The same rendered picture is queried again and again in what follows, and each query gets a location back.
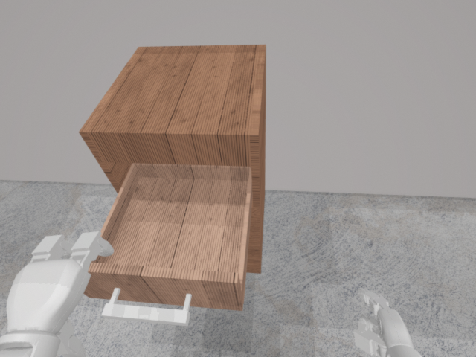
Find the drawer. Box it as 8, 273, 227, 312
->
83, 163, 253, 311

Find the handle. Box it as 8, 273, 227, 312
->
102, 288, 192, 327

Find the right robot hand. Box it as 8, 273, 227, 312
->
353, 288, 414, 357

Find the robot left forearm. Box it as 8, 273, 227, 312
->
0, 330, 61, 357

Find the cabinet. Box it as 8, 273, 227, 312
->
79, 45, 266, 274

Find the left robot hand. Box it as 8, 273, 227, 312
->
7, 231, 114, 357

